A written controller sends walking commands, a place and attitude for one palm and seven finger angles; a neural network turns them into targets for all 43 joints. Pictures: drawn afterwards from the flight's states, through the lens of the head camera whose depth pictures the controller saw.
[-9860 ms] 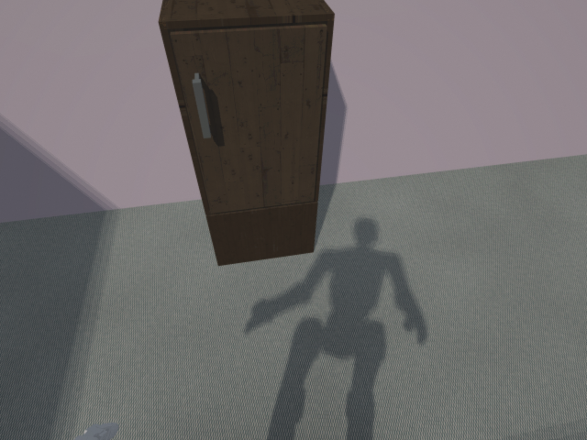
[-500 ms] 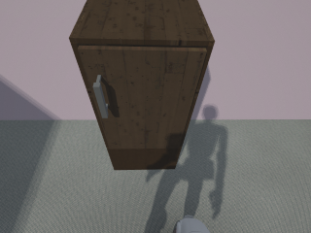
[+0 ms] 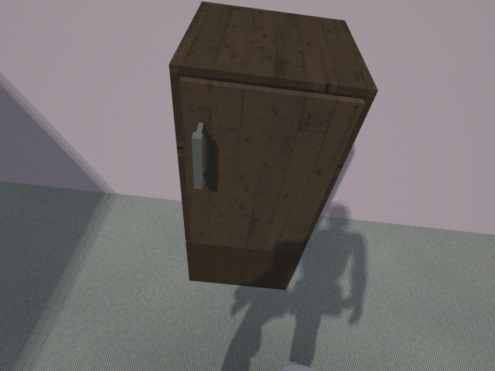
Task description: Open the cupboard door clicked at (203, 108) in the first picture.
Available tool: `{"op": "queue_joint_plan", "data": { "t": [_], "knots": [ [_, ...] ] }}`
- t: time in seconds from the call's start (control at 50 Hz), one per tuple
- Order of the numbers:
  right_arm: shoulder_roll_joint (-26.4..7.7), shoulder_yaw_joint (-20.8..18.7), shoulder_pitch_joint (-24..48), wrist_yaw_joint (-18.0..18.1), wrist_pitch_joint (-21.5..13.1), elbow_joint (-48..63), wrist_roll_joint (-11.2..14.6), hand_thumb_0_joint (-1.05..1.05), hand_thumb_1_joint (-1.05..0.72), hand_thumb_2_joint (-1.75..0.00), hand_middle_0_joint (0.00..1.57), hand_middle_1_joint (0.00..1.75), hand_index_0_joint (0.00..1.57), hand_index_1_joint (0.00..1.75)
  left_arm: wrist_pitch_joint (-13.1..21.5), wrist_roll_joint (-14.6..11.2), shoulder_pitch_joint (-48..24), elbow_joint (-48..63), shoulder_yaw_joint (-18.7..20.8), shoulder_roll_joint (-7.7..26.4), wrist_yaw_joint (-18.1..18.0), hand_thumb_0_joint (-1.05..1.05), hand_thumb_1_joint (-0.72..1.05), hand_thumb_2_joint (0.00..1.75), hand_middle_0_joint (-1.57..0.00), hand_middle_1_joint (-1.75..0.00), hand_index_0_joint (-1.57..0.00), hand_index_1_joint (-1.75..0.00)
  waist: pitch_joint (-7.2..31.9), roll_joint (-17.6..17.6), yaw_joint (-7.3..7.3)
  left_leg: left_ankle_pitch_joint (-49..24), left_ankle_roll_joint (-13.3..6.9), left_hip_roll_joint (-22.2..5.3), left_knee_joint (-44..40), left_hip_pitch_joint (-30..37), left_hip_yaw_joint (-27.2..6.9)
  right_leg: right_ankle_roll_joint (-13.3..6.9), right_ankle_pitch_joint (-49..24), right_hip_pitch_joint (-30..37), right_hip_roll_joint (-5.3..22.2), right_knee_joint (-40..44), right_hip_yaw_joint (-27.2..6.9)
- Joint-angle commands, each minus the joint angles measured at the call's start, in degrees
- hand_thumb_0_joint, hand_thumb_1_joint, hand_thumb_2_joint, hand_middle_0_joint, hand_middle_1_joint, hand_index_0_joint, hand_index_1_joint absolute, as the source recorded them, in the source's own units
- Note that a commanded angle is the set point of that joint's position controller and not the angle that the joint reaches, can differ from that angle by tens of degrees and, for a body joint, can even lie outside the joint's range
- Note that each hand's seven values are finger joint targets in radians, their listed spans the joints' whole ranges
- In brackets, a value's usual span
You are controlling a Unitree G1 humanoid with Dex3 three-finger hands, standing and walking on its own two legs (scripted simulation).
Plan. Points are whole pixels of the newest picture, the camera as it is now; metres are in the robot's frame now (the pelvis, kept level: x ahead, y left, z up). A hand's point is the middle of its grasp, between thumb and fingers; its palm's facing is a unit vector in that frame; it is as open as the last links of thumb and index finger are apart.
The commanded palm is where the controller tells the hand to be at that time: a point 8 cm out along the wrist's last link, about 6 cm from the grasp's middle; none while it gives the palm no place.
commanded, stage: come to a stop and stand still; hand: left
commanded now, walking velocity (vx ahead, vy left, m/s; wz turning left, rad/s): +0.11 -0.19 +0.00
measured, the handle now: (199, 157) +0.56 +0.14 +0.00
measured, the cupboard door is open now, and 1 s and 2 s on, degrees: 0 0 0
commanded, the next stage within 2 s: look again from close up in 1.32 s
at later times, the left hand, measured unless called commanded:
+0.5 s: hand out of the picture +0.00 +0.13 -0.16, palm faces -0.02 -0.97 -0.23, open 7.2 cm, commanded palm none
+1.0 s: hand out of the picture -0.05 +0.06 -0.17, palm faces +0.05 -0.99 -0.12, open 7.3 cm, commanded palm none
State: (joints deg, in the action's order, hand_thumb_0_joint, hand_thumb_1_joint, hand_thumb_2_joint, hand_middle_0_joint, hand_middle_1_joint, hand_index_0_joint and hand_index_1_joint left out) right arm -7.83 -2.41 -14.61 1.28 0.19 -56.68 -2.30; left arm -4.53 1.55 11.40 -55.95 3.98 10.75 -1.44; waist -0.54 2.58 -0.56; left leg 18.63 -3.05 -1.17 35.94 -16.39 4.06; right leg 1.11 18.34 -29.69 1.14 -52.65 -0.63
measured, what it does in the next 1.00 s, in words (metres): steps on the spot: right foot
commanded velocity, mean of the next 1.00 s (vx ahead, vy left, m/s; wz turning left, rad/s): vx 0.00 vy -0.03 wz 0.00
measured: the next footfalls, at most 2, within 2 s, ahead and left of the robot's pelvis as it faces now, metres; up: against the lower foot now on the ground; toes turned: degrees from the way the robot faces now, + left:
right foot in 0.44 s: +0.00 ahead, -0.15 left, +0.00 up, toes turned +3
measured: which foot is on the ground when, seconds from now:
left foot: down 0.00-1.00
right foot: up 0.00-0.42, down 0.44-1.00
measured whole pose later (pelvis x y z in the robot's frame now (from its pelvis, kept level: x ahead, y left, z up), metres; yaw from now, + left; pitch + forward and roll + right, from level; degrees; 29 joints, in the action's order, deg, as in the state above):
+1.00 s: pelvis -0.01 -0.08 +0.01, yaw -1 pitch -2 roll +0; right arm -6.2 -0.7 -16.3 2.5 0.3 -66.4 -0.9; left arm 0.2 0.4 20.9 -64.9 0.1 4.2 -2.3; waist -2.0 0.2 0.1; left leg 11.5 3.3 -5.4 25.1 -11.5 2.6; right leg -2.9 15.9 -6.0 -2.2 -23.6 4.0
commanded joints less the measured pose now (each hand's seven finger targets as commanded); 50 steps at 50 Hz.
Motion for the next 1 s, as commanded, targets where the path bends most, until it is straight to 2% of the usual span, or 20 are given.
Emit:
{"op": "queue_joint_plan", "data": {
  "t": [0.0,0.02,0.04,0.1,0.12,0.16,0.22,0.32,0.36,0.38,0.4,0.42,0.44,0.46,0.48,0.56,0.68,0.78,0.86,0.98],
  "knots": [
    [-8.1,-1.2,-1.1,1.4,-1.9,2.2,0.5,0.0,-0.9,-0.9,0.2,0.3,0.2,0.3,2.6,0.2,6.3,-0.1,0.1,1.3,0.9,0.0,0.9,0.9,-0.2,-0.3,-0.2,-0.3,-2.9,-6.0,1.11,6.0,-1.8,-11.5,-26.1,2.7,-13.6,1.1,-3.9,-3.4,-0.2,-8.4,-2.1],
    [-7.5,-1.2,-2.8,1.6,-2.0,1.6,0.9,0.0,-0.9,-0.9,0.2,0.3,0.2,0.3,2.8,0.1,6.4,-0.3,0.0,1.6,1.0,0.0,0.9,0.9,-0.2,-0.3,-0.2,-0.3,-2.8,-6.2,0.56,2.4,-1.6,-11.8,-25.8,6.1,-12.3,1.5,-4.5,-4.7,0.2,-7.0,-2.2],
    [-7.2,-1.3,-5.0,1.7,-2.0,0.6,0.8,0.0,-0.9,-0.9,0.2,0.3,0.2,0.3,2.9,0.1,5.8,-0.3,-0.1,1.7,0.9,0.0,0.9,0.9,-0.2,-0.3,-0.2,-0.3,-2.7,-6.6,-0.6,-0.2,-2.0,-12.6,-25.6,8.7,-13.0,1.8,-3.4,-4.7,0.5,-5.3,-2.2],
    [-7.8,-1.3,-10.2,2.3,-2.0,-1.5,0.7,0.0,-0.9,-0.9,0.2,0.3,0.2,0.3,2.7,0.2,5.4,0.0,-0.1,2.3,0.7,0.0,0.9,0.9,-0.2,-0.3,-0.2,-0.3,-1.7,-7.6,-2.24,-14.3,-3.5,-15.6,-24.1,15.7,-14.7,1.9,0.2,-4.5,1.0,-0.9,-2.3],
    [-7.8,-1.2,-10.8,2.6,-2.0,-2.1,0.8,0.0,-0.9,-0.9,0.2,0.3,0.2,0.3,2.6,0.1,5.7,-0.5,-0.2,2.3,0.7,0.0,0.9,0.9,-0.2,-0.3,-0.2,-0.3,-1.3,-8.7,-2.19,-20.7,-3.5,-16.0,-23.2,17.4,-14.0,2.0,0.8,-3.8,1.3,0.6,-2.5],
    [-8.4,-1.1,-11.5,2.8,-1.8,-2.9,0.9,0.0,-0.9,-0.9,0.2,0.3,0.2,0.3,2.1,-0.2,6.6,-1.1,-0.4,2.1,0.6,0.0,0.9,0.9,-0.2,-0.3,-0.2,-0.3,0.2,-8.9,-2.31,-25.9,-4.1,-16.9,-22.4,17.6,-14.1,1.8,3.4,-0.5,1.3,2.4,-2.2],
    [-9.1,-1.3,-10.4,2.6,-1.3,-3.7,0.9,0.0,-0.9,-0.9,0.2,0.3,0.2,0.3,1.8,-0.3,6.6,-2.0,-0.9,1.3,0.8,0.0,0.9,0.9,-0.2,-0.3,-0.2,-0.3,-0.3,-9.8,-2.29,-23.5,-5.6,-16.8,-22.3,14.9,-13.1,1.4,5.7,3.4,1.8,6.3,-0.5],
    [-8.7,-1.2,-8.1,1.8,-0.8,-5.6,0.8,0.0,-0.9,-0.9,0.2,0.3,0.2,0.3,2.4,-0.6,8.2,-4.0,-1.7,-0.4,0.4,0.0,0.9,0.9,-0.2,-0.3,-0.2,-0.3,-0.8,-11.7,-1.01,-12.5,-4.7,-14.2,-22.6,7.4,-12.2,0.0,5.2,13.1,1.1,18.8,2.3],
    [-8.0,-1.1,-7.3,1.5,-0.6,-6.4,1.2,0.0,-0.9,-0.9,0.2,0.3,0.2,0.3,3.0,-0.7,11.7,-5.8,-1.6,-0.6,0.1,0.0,0.9,0.9,-0.2,-0.3,-0.2,-0.3,-0.5,-8.7,0.98,-6.7,-2.4,-12.0,-20.1,2.5,-10.4,-0.2,-4.5,20.9,0.9,29.1,3.4],
    [-6.4,-0.9,-7.9,1.3,-0.5,-6.8,1.5,0.0,-0.9,-0.9,0.2,0.3,0.2,0.3,3.4,-0.6,12.1,-6.4,-1.7,0.4,-0.3,0.0,0.9,0.9,-0.2,-0.3,-0.2,-0.3,-1.5,-5.1,1.01,-3.8,-0.1,-9.3,-17.7,-1.2,-7.9,-0.5,-7.3,24.5,2.4,33.1,1.5],
    [-4.0,-0.3,-7.9,1.1,-0.4,-6.9,1.9,0.0,-0.9,-0.9,0.2,0.3,0.2,0.3,3.9,-0.6,11.7,-6.6,-1.8,1.8,-0.7,0.0,0.9,0.9,-0.2,-0.3,-0.2,-0.3,-2.7,0.0,0.69,-1.4,2.1,-5.8,-14.2,-4.0,-4.4,-2.2,-4.3,24.4,6.9,35.5,-4.4],
    [-1.7,0.6,-7.4,0.7,-0.1,-6.8,1.9,0.0,-0.9,-0.9,0.2,0.3,0.2,0.3,4.3,-0.9,10.2,-6.4,-1.9,3.5,-0.9,0.0,0.9,0.9,-0.2,-0.3,-0.2,-0.3,-4.6,4.5,0.0,0.0,3.4,-3.1,-12.4,-3.1,-2.0,-4.3,-0.3,20.0,10.8,38.8,-7.4],
    [-0.7,0.9,-7.8,0.4,-0.1,-7.0,1.5,0.0,-0.9,-0.9,0.2,0.3,0.2,0.3,4.5,-1.0,8.9,-6.0,-2.0,4.2,-0.9,0.0,0.9,0.9,-0.2,-0.3,-0.2,-0.3,-5.8,4.2,-0.55,-1.3,3.5,-2.5,-11.0,0.2,-1.3,-5.5,5.1,14.5,12.5,40.7,-8.4],
    [-0.5,0.9,-8.3,0.3,0.1,-7.8,1.1,0.0,-0.9,-0.9,0.2,0.3,0.2,0.3,4.8,-1.0,8.1,-6.1,-2.1,3.8,-0.9,0.0,0.9,0.9,-0.2,-0.3,-0.2,-0.3,-5.6,6.7,-0.76,-4.1,3.5,-2.5,-9.9,2.2,-0.9,-5.8,4.7,12.4,10.8,41.0,-8.5],
    [-1.0,0.9,-8.2,0.4,0.4,-8.3,0.9,0.0,-0.9,-0.9,0.2,0.3,0.2,0.3,5.1,-1.1,7.8,-6.5,-2.2,3.2,-1.0,0.0,0.9,0.9,-0.2,-0.3,-0.2,-0.3,-7.5,9.5,-0.54,-5.2,3.5,-2.9,-9.1,2.6,-1.0,-5.6,3.1,11.2,9.4,41.2,-7.4],
    [-1.3,1.0,-10.2,0.5,0.4,-10.1,1.1,0.0,-0.9,-0.9,0.2,0.3,0.2,0.3,5.2,-1.3,8.1,-6.3,-2.7,1.5,-1.0,0.0,0.9,0.9,-0.2,-0.3,-0.2,-0.3,-8.9,1.9,-0.99,-8.8,3.6,-4.0,-10.7,4.4,-1.9,-4.9,1.7,10.6,6.8,39.4,-5.1],
    [-1.2,0.9,-9.4,0.7,0.6,-10.0,1.2,0.0,-0.9,-0.9,0.2,0.3,0.2,0.3,5.3,-1.3,9.8,-6.4,-2.3,1.4,-0.9,0.0,0.9,0.9,-0.2,-0.3,-0.2,-0.3,-8.8,-0.3,-0.55,-9.2,3.9,-4.3,-10.6,4.4,-1.6,-4.6,0.6,12.0,6.0,39.8,-5.1],
    [-1.5,0.9,-8.2,1.1,0.1,-9.6,1.4,0.0,-0.9,-0.9,0.2,0.3,0.2,0.3,5.6,-1.2,11.6,-6.8,-2.4,0.5,-0.9,0.0,0.9,0.9,-0.2,-0.3,-0.2,-0.3,-5.7,-2.7,-0.22,-12.1,3.9,-4.9,-11.8,6.1,-2.0,-4.0,-8.5,15.5,5.3,37.6,-3.9],
    [-1.6,0.9,-7.2,1.3,-0.1,-9.1,1.6,0.0,-0.9,-0.9,0.2,0.3,0.2,0.3,5.7,-1.1,12.6,-7.3,-2.5,-0.1,-1.0,0.0,0.9,0.9,-0.2,-0.3,-0.2,-0.3,-5.9,-1.6,0.02,-12.8,3.9,-5.1,-12.5,6.3,-2.2,-3.3,-11.8,16.4,5.0,36.9,-3.2],
    [-2.3,0.8,-5.7,1.6,-0.4,-8.6,1.7,0.0,-0.9,-0.9,0.2,0.3,0.2,0.3,5.7,-0.9,13.9,-7.9,-2.7,-0.8,-1.1,0.0,0.9,0.9,-0.2,-0.3,-0.2,-0.3,-4.1,-2.4,0.28,-14.6,3.7,-5.6,-12.9,8.0,-2.3,-3.0,-16.1,17.7,4.8,35.7,-2.3]
  ]
}}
